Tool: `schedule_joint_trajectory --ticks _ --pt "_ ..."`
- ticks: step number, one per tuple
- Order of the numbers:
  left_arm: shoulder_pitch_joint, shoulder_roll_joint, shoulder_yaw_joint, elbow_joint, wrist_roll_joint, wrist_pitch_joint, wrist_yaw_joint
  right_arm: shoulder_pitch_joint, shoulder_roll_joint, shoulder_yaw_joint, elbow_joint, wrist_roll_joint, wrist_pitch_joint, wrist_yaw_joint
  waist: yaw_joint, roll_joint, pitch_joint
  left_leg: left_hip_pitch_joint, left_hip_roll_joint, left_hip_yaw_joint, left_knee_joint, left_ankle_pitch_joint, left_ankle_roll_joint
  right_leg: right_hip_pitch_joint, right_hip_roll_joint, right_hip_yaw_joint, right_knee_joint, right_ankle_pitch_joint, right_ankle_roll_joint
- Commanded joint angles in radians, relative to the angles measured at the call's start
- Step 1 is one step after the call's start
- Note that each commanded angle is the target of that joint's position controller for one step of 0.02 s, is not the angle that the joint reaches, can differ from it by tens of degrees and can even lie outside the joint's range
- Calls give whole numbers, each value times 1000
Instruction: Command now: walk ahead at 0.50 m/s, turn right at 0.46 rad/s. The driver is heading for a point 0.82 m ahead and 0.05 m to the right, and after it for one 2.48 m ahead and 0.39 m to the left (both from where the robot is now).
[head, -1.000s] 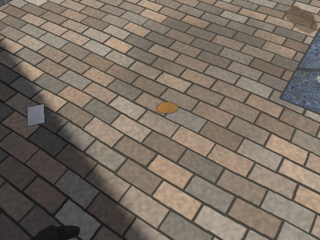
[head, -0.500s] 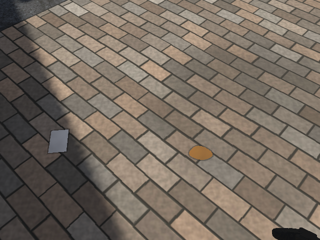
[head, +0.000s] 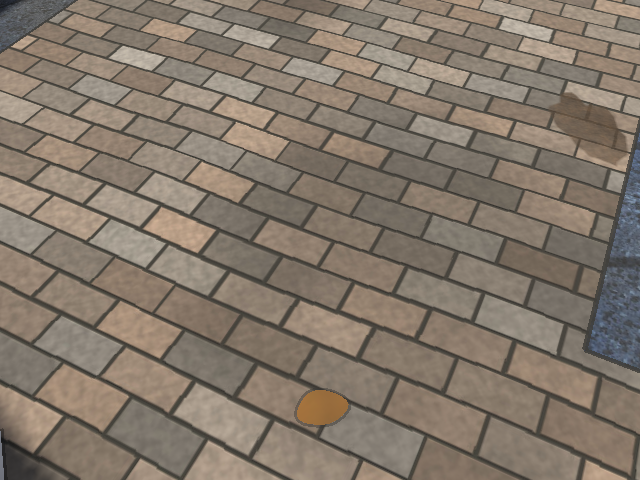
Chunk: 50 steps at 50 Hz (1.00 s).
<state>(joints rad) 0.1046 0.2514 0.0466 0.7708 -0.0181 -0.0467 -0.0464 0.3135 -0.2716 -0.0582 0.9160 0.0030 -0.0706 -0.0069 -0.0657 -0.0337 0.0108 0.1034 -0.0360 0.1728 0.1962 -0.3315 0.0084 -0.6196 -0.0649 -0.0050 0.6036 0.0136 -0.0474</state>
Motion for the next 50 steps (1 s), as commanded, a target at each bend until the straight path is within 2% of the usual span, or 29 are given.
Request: schedule_joint_trajectory --ticks 1,2,3,4,5,6,7,8,9,10,13,15,19,22,25,27,28,29,30,31,32,33,34,35,37,40,44,48,50 --pt "-67 99 29 -110 1 -13 -17 -10 -198 -49 -40 9 17 -17 36 113 24 43 318 -30 136 905 113 17 50 -71 -6 -145 -48" --pt "24 128 47 -96 1 -10 -17 -22 -208 -52 -45 9 27 -23 89 126 -34 29 306 -12 272 1047 98 142 88 -98 -8 -177 -71" --pt "182 178 77 -56 -1 -8 -8 -36 -201 -48 -54 9 34 -29 171 99 -116 -55 262 17 483 1046 67 368 129 -97 -67 -128 -108" --pt "341 272 109 -28 -1 1 14 -18 -166 -31 -81 -12 24 -32 222 -38 -227 -318 210 25 809 709 26 689 -30 163 -81 -103 -180" --pt "313 330 111 -36 -11 -6 14 77 -24 15 -116 -33 -11 -6 105 -240 -319 -753 -16 -102 1113 -223 -26 1001 -247 718 -195 -283 -360" --pt "339 238 86 -50 -6 -12 14 -33 -115 -3 -121 4 -51 11 181 -119 -351 -862 19 -276 1188 -239 -2 1024 -256 778 -285 -341 -338" --pt "297 202 76 -52 1 -19 16 -121 -149 -12 -154 35 -73 20 184 -77 -218 -919 63 -269 1161 -143 21 921 -226 634 -300 -262 -296" --pt "233 187 70 -65 1 -23 17 -144 -138 -9 -158 26 -83 15 143 17 -140 -882 105 -261 1078 -61 27 774 -184 523 -308 -162 -268" --pt "173 161 62 -81 6 -22 19 -150 -144 -18 -153 3 -81 8 106 39 -88 -823 130 -256 997 -18 16 645 -152 446 -327 -61 -254" --pt "141 140 54 -98 17 -23 23 -132 -146 -23 -152 -5 -69 8 72 17 -75 -757 148 -264 960 9 7 564 -128 406 -351 1 -250" --pt "140 162 59 -105 8 -25 37 -123 -113 -22 -163 -18 -37 4 46 1 -44 -717 144 -237 831 63 -45 441 -94 329 -392 93 -258" --pt "167 184 65 -97 6 -24 51 -192 -94 -15 -187 -20 -30 2 64 -6 -18 -729 130 -221 688 185 -72 405 -67 274 -403 110 -238" --pt "234 172 59 -64 4 -20 59 -316 -55 3 -215 -10 -41 19 132 -38 -8 -614 84 -195 411 475 -68 371 -23 203 -398 4 -172" --pt "271 174 57 -33 4 -22 55 -362 -81 2 -231 5 -47 31 156 -50 18 -657 90 -204 342 487 -34 484 -80 228 -379 -36 -166" --pt "294 187 62 -5 9 -14 60 -379 -103 -1 -250 7 -53 45 151 -52 36 -736 90 -203 312 353 24 648 -154 241 -324 84 -151" --pt "266 200 65 -4 12 -6 64 -305 -126 -11 -237 10 -53 51 106 -67 -1 -646 55 -171 303 261 66 696 -151 202 -238 334 -123" --pt "245 199 63 -9 15 -1 66 -199 -151 -26 -206 8 -52 50 47 -59 -71 -497 16 -137 283 274 94 689 -115 157 -115 514 -103" --pt "233 181 52 -22 23 2 70 -52 -190 -43 -170 1 -49 47 -20 -23 -183 -264 59 -201 305 327 139 600 -69 109 85 505 -73" --pt "324 120 31 -50 34 -11 67 65 -278 -64 -163 -8 -46 46 -3 165 -324 106 266 -576 305 293 281 264 55 50 438 151 0" --pt "346 93 18 -43 30 -30 59 110 -244 -61 -137 21 -35 53 -8 333 -360 263 372 -939 139 88 375 -8 165 75 662 -531 46" --pt "265 164 29 -67 6 -52 49 64 -187 -41 -152 31 -32 50 -24 223 -247 206 357 -919 97 -74 325 -128 99 152 727 -519 28" --pt "164 173 29 -92 -9 -66 42 5 -161 -35 -175 16 -25 45 -23 131 -136 72 320 -795 82 -49 288 -144 58 134 696 -440 19" --pt "109 165 28 -106 6 -76 42 -38 -150 -30 -185 4 -21 43 0 55 -47 -66 280 -704 60 54 273 -131 28 114 616 -389 18" --pt "107 167 36 -109 27 -76 46 -60 -131 -23 -193 -1 -21 39 30 47 -35 -138 250 -648 47 157 261 -78 -2 115 533 -345 23" --pt "133 145 36 -112 38 -67 49 -69 -131 -22 -203 0 -17 33 64 95 -39 -206 207 -589 24 285 265 -11 -11 101 443 -321 47" --pt "86 117 29 -132 37 -51 58 -41 -165 -35 -200 10 -14 15 60 99 -24 -275 184 -519 5 382 271 -11 -1 73 294 -242 91" --pt "-59 82 17 -166 30 -58 53 17 -176 -42 -181 21 2 -5 11 110 -9 -340 121 -458 23 356 212 73 45 69 36 11 113" --pt "-162 94 19 -195 14 -73 36 87 -168 -42 -161 28 22 -13 -21 118 -4 -287 138 -528 85 299 194 125 84 83 -90 48 105" --pt "-166 114 27 -197 17 -83 29 94 -164 -43 -159 24 31 -19 -13 132 1 -218 153 -573 150 339 179 139 90 93 -143 1 85"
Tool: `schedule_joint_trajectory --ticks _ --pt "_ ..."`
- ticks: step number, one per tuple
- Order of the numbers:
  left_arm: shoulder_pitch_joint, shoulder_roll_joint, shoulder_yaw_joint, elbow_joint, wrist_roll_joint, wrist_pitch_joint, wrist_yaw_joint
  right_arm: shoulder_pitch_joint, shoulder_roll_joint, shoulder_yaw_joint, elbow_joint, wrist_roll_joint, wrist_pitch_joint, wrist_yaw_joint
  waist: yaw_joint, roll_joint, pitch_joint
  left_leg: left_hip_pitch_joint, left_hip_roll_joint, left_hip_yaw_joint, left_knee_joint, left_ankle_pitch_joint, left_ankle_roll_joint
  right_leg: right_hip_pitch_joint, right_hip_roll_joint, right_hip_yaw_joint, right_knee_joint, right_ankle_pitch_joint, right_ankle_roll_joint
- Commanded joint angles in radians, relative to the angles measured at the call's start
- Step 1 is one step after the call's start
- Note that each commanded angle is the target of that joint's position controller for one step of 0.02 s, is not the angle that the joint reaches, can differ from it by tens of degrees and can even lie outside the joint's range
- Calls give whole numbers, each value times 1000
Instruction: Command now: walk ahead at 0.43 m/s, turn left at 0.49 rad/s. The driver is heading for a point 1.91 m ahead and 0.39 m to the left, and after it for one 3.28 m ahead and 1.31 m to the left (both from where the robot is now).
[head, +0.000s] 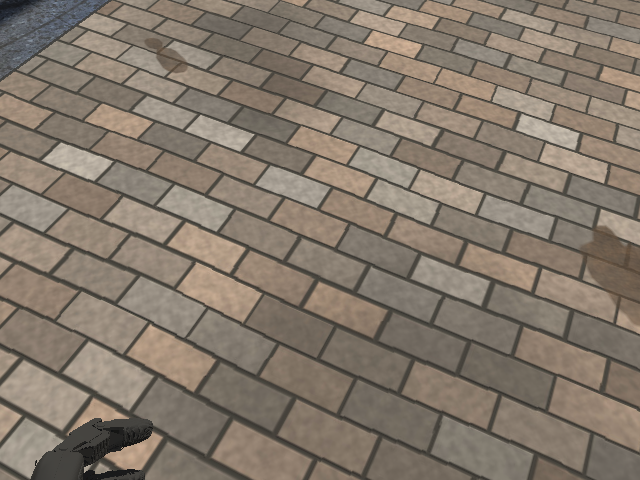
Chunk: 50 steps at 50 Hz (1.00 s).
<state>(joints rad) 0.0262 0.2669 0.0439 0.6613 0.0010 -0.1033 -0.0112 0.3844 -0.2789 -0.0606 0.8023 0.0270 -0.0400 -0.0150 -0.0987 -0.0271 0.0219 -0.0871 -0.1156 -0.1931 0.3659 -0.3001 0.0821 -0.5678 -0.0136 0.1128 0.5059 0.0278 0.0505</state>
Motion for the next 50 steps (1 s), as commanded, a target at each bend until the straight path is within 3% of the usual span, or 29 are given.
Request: schedule_joint_trajectory --ticks 1,3,4,5,6,7,8,9,11,13,17,22,25,26,27,28,29,30,31,32,35,37,40,42,44,45,46,47,50 --pt "-69 112 36 -84 1 -31 -6 16 -160 -44 -48 -2 8 -14 36 141 -16 -3 229 -224 32 385 90 116 49 -28 -67 -51 -29" --pt "73 148 54 -56 19 -42 3 -39 -135 -38 -80 -5 14 -15 121 144 -112 -37 154 -190 225 527 25 358 10 -31 -137 79 -92" --pt "221 215 70 -44 38 -41 14 -68 -94 -23 -123 -23 9 -15 183 46 -265 -191 97 -121 488 346 -24 647 -174 110 -53 347 -168" --pt "278 249 74 -23 40 -19 13 135 -30 -1 -121 -14 3 -10 112 -256 -422 -494 -41 -10 786 -403 -88 964 -449 453 -4 567 -371" --pt "273 185 66 -30 7 1 9 173 -143 -19 -98 -6 8 -8 117 -200 -423 -566 54 -11 924 -399 -110 906 -474 531 -30 394 -376" --pt "222 121 48 -49 6 14 16 59 -190 -38 -109 1 21 -11 145 -110 -281 -612 84 16 968 -323 -135 790 -404 372 -51 357 -329" --pt "166 102 38 -48 9 27 18 -11 -190 -43 -124 -5 35 -16 133 -41 -195 -611 113 56 946 -264 -153 665 -342 250 -75 371 -291" --pt "129 94 33 -42 10 36 18 -40 -180 -48 -139 -13 49 -20 112 -37 -135 -595 137 71 912 -228 -162 559 -302 182 -98 373 -277" --pt "83 109 37 -27 21 42 16 -22 -117 -39 -148 -4 74 -18 71 -97 -76 -495 155 121 819 -176 -167 385 -243 60 -177 325 -265" --pt "70 135 48 -10 23 42 19 -44 -84 -31 -171 -7 82 -17 71 -120 -84 -474 166 145 729 -122 -173 367 -255 11 -217 341 -291" --pt "37 166 60 7 7 58 30 -104 -91 -29 -202 -14 84 1 78 -92 -131 -386 190 161 546 44 -151 372 -273 -81 -240 256 -288" --pt "63 209 73 39 -16 76 21 -201 -122 -41 -258 -14 96 28 106 -96 -90 -331 178 205 363 43 -104 414 -300 -122 -206 85 -252" --pt "76 209 74 59 -38 82 19 -174 -132 -54 -261 -17 96 35 81 -78 -88 -206 133 244 141 142 -50 420 -276 -167 -73 25 -177" --pt "137 177 67 84 -28 83 15 -131 -177 -72 -252 -20 93 25 75 -1 -108 -79 145 188 57 316 -11 358 -222 -219 49 -53 -113" --pt "154 121 47 59 23 81 10 -82 -304 -102 -267 -26 90 3 92 278 -153 121 385 -135 52 732 91 117 -102 -308 367 -418 -18" --pt "104 117 39 25 27 83 16 -97 -307 -90 -290 -51 75 7 61 336 -193 125 528 -344 23 783 293 -75 19 -181 602 -731 25" --pt "63 166 53 32 7 88 18 -90 -248 -74 -283 -50 56 16 28 200 -204 102 480 -257 15 760 282 -84 -11 -89 702 -693 19" --pt "66 165 54 37 -10 94 21 -127 -216 -62 -273 -43 43 15 56 167 -175 75 425 -164 27 704 222 -88 -31 -74 701 -619 7" --pt "81 158 55 58 -7 99 29 -171 -190 -55 -273 -32 41 11 75 120 -166 54 380 -114 28 633 172 -82 -47 -66 659 -558 6" --pt "81 167 58 61 0 105 35 -209 -174 -46 -274 -23 45 7 89 133 -153 17 361 -86 22 616 153 -52 -52 -67 629 -511 13" --pt "142 132 46 93 -10 115 29 -258 -124 -22 -269 -42 46 -2 126 152 -177 -51 326 -5 7 617 148 85 -42 -85 536 -430 34" --pt "134 90 27 104 -7 120 24 -275 -86 -7 -249 -49 41 -3 117 155 -167 -84 307 38 -1 528 132 182 -59 -88 358 -394 37" --pt "112 111 23 99 -10 127 18 -254 -112 -11 -200 -61 39 3 86 179 -126 -124 329 22 -25 358 143 277 -50 -110 215 -371 29" --pt "121 140 31 95 -13 128 17 -277 -141 -19 -186 -50 43 1 99 172 -84 -144 337 9 -13 262 134 295 -31 -135 126 -334 7" --pt "130 152 32 91 -2 124 15 -253 -149 -24 -162 -33 47 -5 110 139 -55 -141 313 22 15 191 83 321 -25 -131 -12 -184 -29" --pt "126 186 37 80 6 122 16 -234 -145 -27 -156 -35 45 -11 95 83 -51 -144 279 50 65 134 37 326 -66 -67 -24 -15 -57" --pt "117 237 51 77 -2 121 21 -204 -130 -28 -166 -52 42 -15 50 -45 -54 -168 194 130 131 70 -12 322 -122 9 -20 87 -106" --pt "119 236 59 82 -14 121 21 -235 -102 -24 -173 -59 44 -23 65 -140 -51 -164 113 236 208 38 -63 267 -161 105 -87 -26 -171" --pt "119 207 54 69 2 107 30 -309 -68 -28 -194 -42 54 -33 107 -226 -25 -281 56 205 344 -83 -78 320 -241 290 -168 -33 -259"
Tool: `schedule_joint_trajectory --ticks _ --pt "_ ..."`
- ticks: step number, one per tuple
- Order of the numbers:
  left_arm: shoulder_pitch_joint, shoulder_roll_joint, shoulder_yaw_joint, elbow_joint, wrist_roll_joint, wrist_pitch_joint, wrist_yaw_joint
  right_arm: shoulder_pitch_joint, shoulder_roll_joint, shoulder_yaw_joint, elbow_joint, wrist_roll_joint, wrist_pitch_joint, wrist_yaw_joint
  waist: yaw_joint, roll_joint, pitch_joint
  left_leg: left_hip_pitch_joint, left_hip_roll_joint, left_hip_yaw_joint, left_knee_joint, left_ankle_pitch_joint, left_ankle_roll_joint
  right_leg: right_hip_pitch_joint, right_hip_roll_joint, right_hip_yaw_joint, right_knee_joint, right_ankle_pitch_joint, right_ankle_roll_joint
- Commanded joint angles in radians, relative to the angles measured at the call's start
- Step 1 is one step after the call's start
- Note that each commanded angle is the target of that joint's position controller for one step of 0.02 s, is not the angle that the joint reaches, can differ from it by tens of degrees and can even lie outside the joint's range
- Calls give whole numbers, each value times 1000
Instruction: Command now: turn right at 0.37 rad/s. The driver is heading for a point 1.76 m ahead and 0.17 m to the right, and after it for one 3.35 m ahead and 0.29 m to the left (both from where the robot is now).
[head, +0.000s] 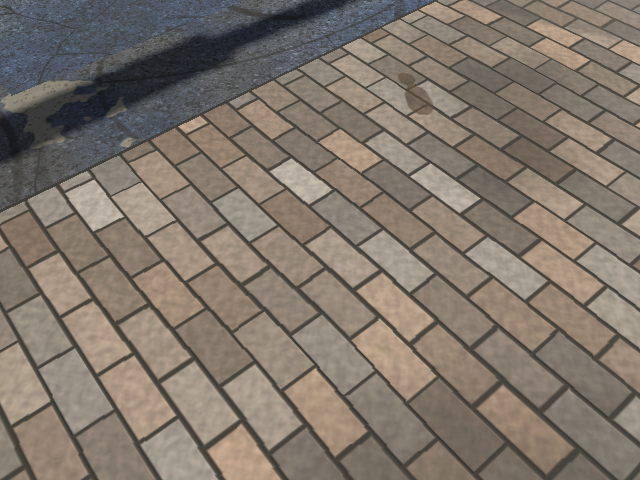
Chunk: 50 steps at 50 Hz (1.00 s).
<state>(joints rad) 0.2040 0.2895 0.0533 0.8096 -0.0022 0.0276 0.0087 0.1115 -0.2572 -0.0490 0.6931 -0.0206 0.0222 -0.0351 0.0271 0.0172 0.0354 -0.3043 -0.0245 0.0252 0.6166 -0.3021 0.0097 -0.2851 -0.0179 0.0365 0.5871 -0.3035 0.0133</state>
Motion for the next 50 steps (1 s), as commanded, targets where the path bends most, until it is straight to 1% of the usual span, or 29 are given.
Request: schedule_joint_trajectory --ticks 1,4,6,7,8,9,10,11,13,14,15,18,23,26,28,29,30,31,32,33,34,35,36,38,41,44,47,49,50 --pt "-54 184 47 -81 4 -33 10 -32 -87 -43 -88 8 -9 -8 -13 -275 -53 -101 -33 -45 137 -180 0 84 -247 388 -236 364 -235" --pt "-59 201 62 -78 -21 -34 17 -14 -87 -47 -83 22 -27 6 -15 -200 -104 -123 -11 -89 77 -193 -6 178 -233 388 -184 483 -220" --pt "-114 195 65 -93 -40 -3 28 53 -78 -49 -52 30 -38 18 -51 -188 -129 23 -28 -56 -144 4 -12 130 -170 345 -147 444 -171" --pt "-126 180 62 -105 -40 10 32 96 -94 -57 -33 28 -38 23 -63 -169 -142 135 -10 -55 -236 125 -6 65 -132 320 -119 348 -133" --pt "-107 133 50 -117 -27 15 31 124 -159 -75 -32 16 -32 19 -46 -34 -146 245 127 -176 -281 193 37 -68 -58 245 12 155 -75" --pt "-71 98 42 -133 -21 11 28 97 -246 -93 -44 -5 -20 20 -12 252 -96 250 328 -421 -337 350 173 -269 95 81 181 -199 -7" --pt "-51 169 64 -121 -8 3 27 85 -200 -77 -70 -27 -29 20 -28 212 -106 205 433 -495 -338 419 278 -283 45 102 433 -345 27" --pt "-31 205 83 -99 -19 4 22 41 -153 -60 -81 -24 -38 17 -4 119 -82 176 402 -418 -331 423 275 -290 31 125 549 -302 33" --pt "-4 176 85 -69 -21 21 27 -23 -138 -54 -87 2 -48 9 17 74 -40 186 307 -262 -318 367 200 -336 11 114 595 -171 55" --pt "-21 155 80 -74 -20 24 26 -13 -140 -51 -81 5 -49 2 5 81 -35 194 290 -214 -313 424 196 -344 7 101 602 -131 69" --pt "-41 140 73 -89 -22 24 19 28 -145 -53 -69 5 -47 -5 -16 87 -51 216 275 -179 -339 336 196 -352 -3 67 577 -84 79" --pt "-141 115 55 -145 -26 12 1 131 -163 -60 -38 12 -45 -19 -91 111 -51 311 298 -212 -427 -26 211 -407 -30 34 444 -36 89" --pt "-162 71 27 -159 -15 -26 -16 153 -200 -71 -4 27 -68 8 -95 99 -17 275 312 -161 -483 -71 205 -274 -40 -21 181 -48 34" --pt "-163 79 22 -150 -19 -44 -28 171 -217 -78 27 43 -79 31 -92 116 10 214 304 -118 -473 -46 204 -148 -24 -75 37 -53 -10" --pt "-115 80 22 -128 -20 -53 -34 161 -222 -76 44 62 -74 43 -47 104 10 143 295 -104 -424 -31 195 1 0 -106 -106 34 -40" --pt "-49 87 29 -98 -19 -56 -34 156 -207 -68 53 67 -72 47 -8 89 -6 69 278 -89 -368 5 180 135 23 -121 -168 75 -54" --pt "64 118 44 -61 -23 -56 -25 149 -163 -50 60 60 -74 51 46 69 -54 -31 243 -59 -268 46 144 319 13 -88 -181 85 -73" --pt "217 184 64 -32 -15 -57 -12 101 -82 -18 37 37 -81 59 113 -71 -139 -189 146 35 30 -30 70 523 -165 136 -235 54 -122" --pt "247 307 90 -39 -6 -61 -8 81 -56 -12 -25 36 -98 53 107 -270 -148 -481 27 56 330 -281 14 601 -393 491 -327 -94 -270" --pt "220 228 73 -45 2 -79 -9 74 -147 -37 -14 61 -106 46 123 -162 -110 -539 66 -90 505 -295 14 509 -414 525 -365 -196 -318" --pt "158 158 50 -54 0 -94 -11 89 -174 -47 -9 76 -104 51 82 -179 -40 -573 98 -127 537 -195 32 460 -361 419 -383 -243 -272" --pt "99 117 37 -59 -5 -105 -15 106 -172 -50 7 73 -99 52 48 -187 0 -566 120 -122 529 -107 33 408 -309 322 -410 -198 -230" --pt "56 93 30 -60 -5 -110 -17 101 -167 -52 13 62 -94 49 28 -174 42 -557 129 -137 500 -31 26 358 -284 243 -433 -85 -201" --pt "31 75 28 -62 13 -124 -15 125 -130 -46 32 55 -85 52 -2 -147 48 -488 128 -141 485 99 9 287 -237 98 -449 154 -166" --pt "45 88 34 -48 21 -136 -7 113 -92 -34 22 51 -76 53 -8 -100 45 -464 117 -132 381 223 -19 251 -216 -38 -465 335 -168" --pt "59 112 38 -36 13 -136 2 15 -63 -16 -21 43 -77 67 20 -88 75 -391 110 -56 176 352 -15 208 -198 -139 -495 370 -154" --pt "123 139 46 -9 -1 -127 8 -83 -43 -1 -71 44 -79 89 52 -62 106 -390 104 -11 60 363 17 274 -232 -182 -485 432 -152" --pt "120 156 49 -6 -7 -108 15 -107 -55 -6 -101 38 -81 106 34 -67 101 -366 73 31 0 315 42 333 -240 -218 -394 695 -134" --pt "117 174 53 -11 -8 -96 22 -87 -73 -15 -108 35 -81 111 13 -89 61 -314 40 60 -1 279 56 360 -241 -230 -319 897 -121"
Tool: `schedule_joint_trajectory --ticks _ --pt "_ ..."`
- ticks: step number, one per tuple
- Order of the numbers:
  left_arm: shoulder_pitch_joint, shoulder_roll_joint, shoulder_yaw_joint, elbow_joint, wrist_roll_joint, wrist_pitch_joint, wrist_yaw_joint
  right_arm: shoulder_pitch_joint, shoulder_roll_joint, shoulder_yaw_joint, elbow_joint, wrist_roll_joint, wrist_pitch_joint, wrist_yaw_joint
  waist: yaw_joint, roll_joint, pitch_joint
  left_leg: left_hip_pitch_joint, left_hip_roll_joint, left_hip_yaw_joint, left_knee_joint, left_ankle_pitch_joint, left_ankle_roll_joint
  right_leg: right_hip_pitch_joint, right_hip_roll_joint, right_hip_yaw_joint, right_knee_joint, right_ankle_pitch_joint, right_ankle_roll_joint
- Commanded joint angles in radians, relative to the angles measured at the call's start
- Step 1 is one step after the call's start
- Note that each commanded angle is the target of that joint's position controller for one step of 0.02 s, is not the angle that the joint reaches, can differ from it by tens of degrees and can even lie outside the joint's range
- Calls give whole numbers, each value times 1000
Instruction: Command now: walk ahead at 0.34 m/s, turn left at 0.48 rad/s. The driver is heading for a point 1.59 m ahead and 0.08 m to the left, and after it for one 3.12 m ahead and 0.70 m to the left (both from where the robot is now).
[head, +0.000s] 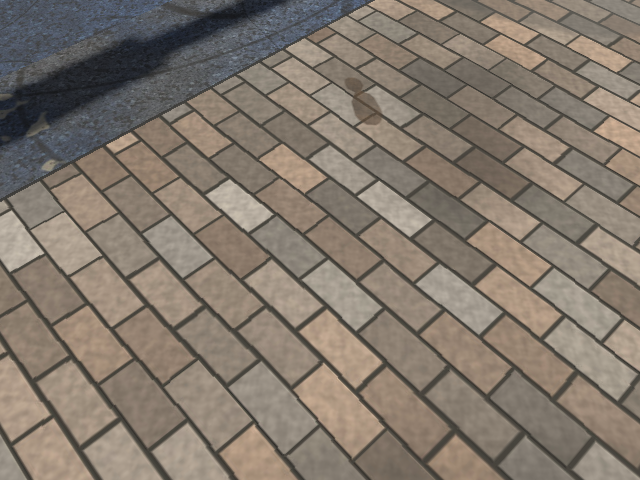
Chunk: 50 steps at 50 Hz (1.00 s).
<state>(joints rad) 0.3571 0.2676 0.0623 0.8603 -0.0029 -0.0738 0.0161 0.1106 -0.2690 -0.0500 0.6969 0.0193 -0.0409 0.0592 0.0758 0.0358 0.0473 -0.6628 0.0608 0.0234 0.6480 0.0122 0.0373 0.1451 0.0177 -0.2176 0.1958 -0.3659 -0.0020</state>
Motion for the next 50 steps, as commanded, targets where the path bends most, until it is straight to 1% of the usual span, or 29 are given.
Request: schedule_joint_trajectory --ticks 1,3,4,5,6,7,8,9,11,15,17,20,24,26,27,28,29,30,31,33,35,39,41,42,43,44,45,47,50 --pt "-43 212 49 -70 -10 17 23 -37 -84 -26 -107 -6 -15 20 -67 -134 -5 117 -84 87 -24 -75 46 -50 -274 19 165 1133 -92" --pt "-77 224 51 -94 -18 30 31 197 -172 -71 -56 -4 -9 7 -195 -132 -145 439 -146 79 -89 -31 101 -138 -237 15 490 1165 -53" --pt "-73 198 40 -110 -13 19 28 291 -225 -92 -37 -10 2 -19 -249 -52 -209 689 -78 -44 -150 173 146 -332 -173 16 765 841 4" --pt "85 46 -6 -149 39 0 4 233 -331 -96 -62 -30 4 -37 -88 238 -347 1070 240 -501 -51 616 350 -751 13 86 1186 -305 73" --pt "63 144 2 -132 16 -21 -11 259 -286 -86 -105 -33 2 -34 -170 91 -587 1083 323 -721 -159 492 443 -755 36 328 1322 -341 66" --pt "-63 186 17 -169 -22 -22 -12 195 -240 -75 -110 -27 -1 -29 -180 24 -446 961 265 -579 -211 430 382 -801 -13 348 1289 -247 46" --pt "-104 169 12 -190 -17 -20 -2 130 -201 -66 -104 -4 -2 -30 -136 -44 -278 790 204 -474 -243 344 325 -832 -50 322 1195 -164 42" --pt "-111 168 14 -182 0 -10 11 79 -172 -57 -112 5 2 -35 -102 -71 -192 644 166 -418 -275 296 292 -810 -75 311 1132 -118 50" --pt "-69 177 22 -184 9 21 19 28 -172 -56 -128 -21 8 -40 -44 -22 -139 427 122 -362 -336 265 279 -685 -85 309 1056 -63 61" --pt "-53 127 7 -183 23 46 34 21 -187 -60 -107 -24 12 -57 -31 18 -179 346 88 -281 -316 383 263 -646 -67 280 881 13 103" --pt "-81 122 4 -191 20 54 35 20 -182 -56 -98 -18 25 -68 -45 35 -205 356 72 -269 -304 278 235 -637 -72 284 807 84 110" --pt "-151 117 1 -214 9 60 29 14 -169 -46 -90 -22 44 -78 -74 69 -182 337 56 -285 -314 8 203 -605 -73 285 682 148 106" --pt "-192 120 3 -236 6 47 16 28 -148 -31 -72 -30 53 -69 -100 101 -146 370 81 -349 -259 -72 195 -540 -59 274 509 91 78" --pt "-150 97 1 -227 12 32 6 23 -106 -10 -61 -22 54 -66 -55 85 -143 363 53 -343 -190 -38 144 -399 -47 252 259 233 41" --pt "-138 118 -1 -227 29 25 3 76 -52 10 -44 -34 47 -66 -69 32 -159 348 11 -310 -152 -114 77 -306 -128 335 188 394 13" --pt "-172 195 8 -247 39 27 6 182 -40 11 -28 -58 38 -64 -162 -161 -170 318 -89 -200 -44 -355 17 -271 -272 489 203 632 -67" --pt "-222 121 -10 -228 47 30 2 177 -54 6 -26 -54 33 -65 -188 -258 -153 385 -80 -148 -95 -394 -26 -397 -298 542 187 522 -159" --pt "-248 85 -17 -240 33 30 -7 132 -91 0 -20 -56 35 -68 -163 -214 -130 463 -65 -145 -145 -304 -41 -449 -220 493 186 382 -130" --pt "-222 100 -10 -233 22 31 -13 75 -108 -7 -19 -53 42 -69 -123 -181 -118 472 -80 -134 -141 -257 -37 -455 -159 439 198 278 -81" --pt "-213 176 11 -244 6 28 -17 45 -128 -19 -25 -45 60 -76 -106 -169 -70 441 -81 -125 -124 -226 -19 -468 -141 444 209 255 -66" --pt "-184 150 6 -248 -1 35 -7 59 -100 -16 -23 -41 57 -79 -107 -169 -96 439 -102 -80 -114 -352 -13 -460 -124 464 211 94 -87" --pt "-145 142 10 -279 -12 49 5 70 -70 -22 -26 -21 7 -67 -108 -130 -14 379 -82 -80 -126 -537 25 -536 -116 567 207 -294 -143" --pt "-223 105 2 -335 -19 41 4 162 -108 -37 -4 -14 -25 -62 -159 -33 -3 542 22 -234 -252 -609 89 -717 -30 466 369 -228 -99" --pt "-263 64 -8 -370 -23 31 0 248 -166 -54 25 -13 -34 -61 -177 88 -3 667 163 -445 -362 -668 163 -866 41 341 571 -143 -59" --pt "-291 84 -6 -398 -26 23 -7 261 -206 -68 40 -17 -39 -60 -174 171 49 705 327 -624 -406 -538 251 -1011 3 298 727 -191 -43" --pt "-290 115 6 -394 -24 17 -10 280 -175 -62 39 -22 -43 -68 -182 86 46 742 364 -627 -387 -377 282 -1081 -39 342 867 -218 -33" --pt "-266 108 7 -387 -28 17 -15 279 -159 -58 39 -19 -45 -75 -168 38 24 787 348 -553 -370 -276 263 -1119 -57 361 925 -182 -28" --pt "-275 91 1 -393 -30 24 -33 232 -146 -51 37 -11 -34 -78 -156 51 21 790 285 -378 -398 -189 195 -1121 -99 339 891 -85 -14" --pt "-307 52 -17 -409 -23 29 -66 176 -169 -51 39 -14 -22 -79 -154 62 26 629 182 -137 -446 -104 130 -904 -105 235 717 95 9"
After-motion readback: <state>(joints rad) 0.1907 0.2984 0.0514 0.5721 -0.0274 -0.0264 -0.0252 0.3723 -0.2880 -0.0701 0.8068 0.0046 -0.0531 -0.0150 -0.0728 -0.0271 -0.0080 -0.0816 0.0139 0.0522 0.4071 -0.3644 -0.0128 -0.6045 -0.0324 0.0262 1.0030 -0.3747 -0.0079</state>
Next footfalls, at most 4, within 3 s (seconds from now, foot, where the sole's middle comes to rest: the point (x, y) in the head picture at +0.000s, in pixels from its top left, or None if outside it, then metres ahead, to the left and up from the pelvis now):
0.08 left None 0.23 0.10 -0.77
0.54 right None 0.30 -0.12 -0.77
1.14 right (449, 459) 0.50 -0.18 -0.77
1.68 left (366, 328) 0.79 0.00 -0.77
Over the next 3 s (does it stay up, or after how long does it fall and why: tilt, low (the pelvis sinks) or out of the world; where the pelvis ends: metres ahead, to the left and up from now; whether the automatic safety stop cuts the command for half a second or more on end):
stays up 0.98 -0.11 0.01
